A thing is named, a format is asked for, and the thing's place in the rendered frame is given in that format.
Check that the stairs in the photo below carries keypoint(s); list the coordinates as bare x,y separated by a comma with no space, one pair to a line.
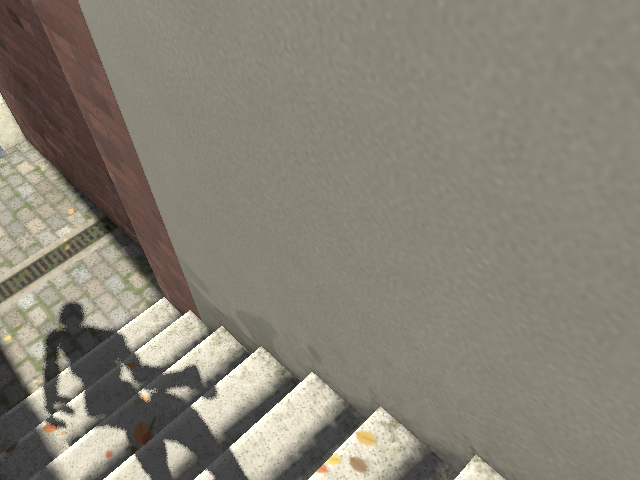
166,398

